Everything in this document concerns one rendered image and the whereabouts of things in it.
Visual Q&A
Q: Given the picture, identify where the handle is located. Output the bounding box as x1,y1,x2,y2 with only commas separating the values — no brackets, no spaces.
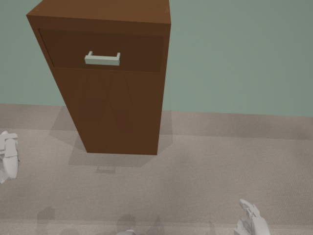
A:
85,51,120,66

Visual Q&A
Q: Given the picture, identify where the robot left hand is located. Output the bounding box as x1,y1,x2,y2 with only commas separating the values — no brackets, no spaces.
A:
0,131,21,184

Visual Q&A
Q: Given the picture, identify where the cabinet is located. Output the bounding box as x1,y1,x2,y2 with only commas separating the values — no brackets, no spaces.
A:
26,0,171,155

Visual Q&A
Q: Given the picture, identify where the robot right hand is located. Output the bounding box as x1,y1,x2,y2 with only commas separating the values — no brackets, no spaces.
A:
234,199,271,235

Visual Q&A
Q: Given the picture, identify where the drawer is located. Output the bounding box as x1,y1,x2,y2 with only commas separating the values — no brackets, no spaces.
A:
39,29,163,72

